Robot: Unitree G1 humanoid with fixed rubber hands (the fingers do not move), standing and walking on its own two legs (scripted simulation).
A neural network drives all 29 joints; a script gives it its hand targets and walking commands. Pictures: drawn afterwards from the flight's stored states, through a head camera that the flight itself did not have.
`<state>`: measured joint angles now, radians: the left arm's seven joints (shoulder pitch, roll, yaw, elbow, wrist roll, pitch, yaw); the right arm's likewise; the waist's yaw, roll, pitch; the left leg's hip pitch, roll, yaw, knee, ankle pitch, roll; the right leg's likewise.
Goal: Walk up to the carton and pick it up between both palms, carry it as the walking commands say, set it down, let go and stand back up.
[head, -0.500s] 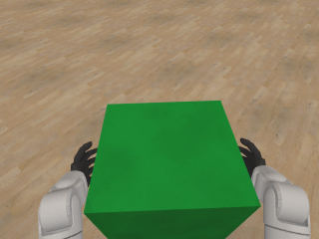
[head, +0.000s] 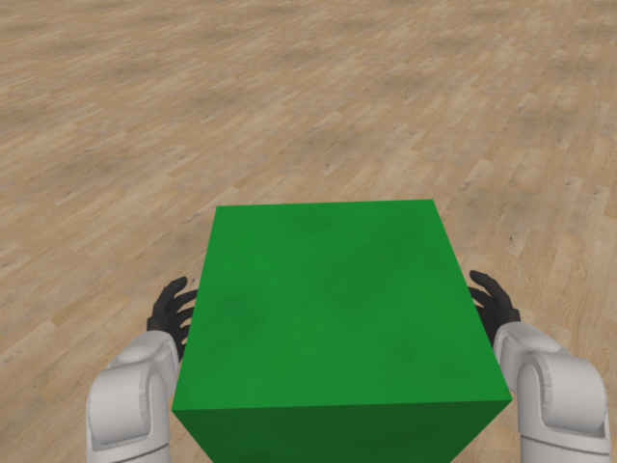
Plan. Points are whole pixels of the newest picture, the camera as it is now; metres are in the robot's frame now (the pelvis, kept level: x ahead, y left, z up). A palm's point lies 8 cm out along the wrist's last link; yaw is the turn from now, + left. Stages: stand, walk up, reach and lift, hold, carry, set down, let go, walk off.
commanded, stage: carry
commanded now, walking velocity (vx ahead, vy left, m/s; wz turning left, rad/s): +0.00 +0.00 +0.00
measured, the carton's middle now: (328, 343) +0.27 -0.01 +0.00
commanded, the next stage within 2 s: none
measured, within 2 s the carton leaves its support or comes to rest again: neither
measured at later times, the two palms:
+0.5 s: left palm (131, 427) +0.16 +0.21 +0.06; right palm (489, 390) +0.18 -0.18 +0.06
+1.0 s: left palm out of the picture +0.12 +0.13 +0.07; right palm out of the picture +0.00 -0.24 +0.08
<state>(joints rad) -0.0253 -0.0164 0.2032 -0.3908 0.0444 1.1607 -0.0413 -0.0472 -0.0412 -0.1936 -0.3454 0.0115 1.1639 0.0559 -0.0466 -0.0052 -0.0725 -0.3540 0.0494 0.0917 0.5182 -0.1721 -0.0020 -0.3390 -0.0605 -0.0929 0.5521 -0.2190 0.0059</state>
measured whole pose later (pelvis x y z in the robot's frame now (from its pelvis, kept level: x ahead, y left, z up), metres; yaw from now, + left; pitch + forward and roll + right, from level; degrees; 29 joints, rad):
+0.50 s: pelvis -0.08 +0.00 -0.01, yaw +2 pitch -1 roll +0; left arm -0.07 0.01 0.21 -0.24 0.04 1.05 -0.07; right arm -0.07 0.00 -0.21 -0.24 -0.04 1.06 0.06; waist 0.01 0.00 -0.04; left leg -0.48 0.06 0.10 0.57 -0.16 0.01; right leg -0.48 -0.04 -0.06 0.68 -0.34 -0.05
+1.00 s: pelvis -0.19 +0.01 +0.00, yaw -18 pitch +3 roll -3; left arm -0.11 0.05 0.21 -0.39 -0.03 1.14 -0.05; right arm -0.05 0.03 -0.23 -0.43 -0.02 1.12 0.05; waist 0.04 0.00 -0.02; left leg -0.42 0.24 0.30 0.64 -0.24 0.01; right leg -0.47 -0.06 -0.09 0.95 -0.44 0.07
